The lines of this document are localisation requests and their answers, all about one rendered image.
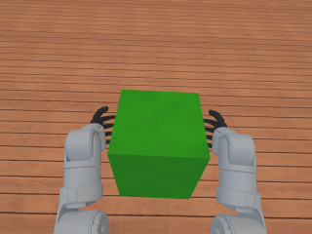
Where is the robot right upper arm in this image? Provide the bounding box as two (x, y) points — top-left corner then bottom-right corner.
(210, 214), (266, 234)

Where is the carton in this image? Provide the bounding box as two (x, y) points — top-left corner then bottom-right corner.
(107, 89), (211, 200)

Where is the robot left upper arm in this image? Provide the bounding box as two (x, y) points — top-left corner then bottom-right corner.
(55, 210), (110, 234)

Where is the robot right forearm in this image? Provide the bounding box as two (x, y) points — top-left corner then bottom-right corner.
(212, 127), (267, 234)

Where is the right robot hand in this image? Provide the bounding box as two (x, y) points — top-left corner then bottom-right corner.
(203, 110), (227, 148)

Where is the robot left forearm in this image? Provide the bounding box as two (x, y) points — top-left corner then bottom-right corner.
(53, 123), (106, 234)

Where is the left robot hand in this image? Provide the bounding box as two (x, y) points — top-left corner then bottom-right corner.
(90, 106), (116, 144)

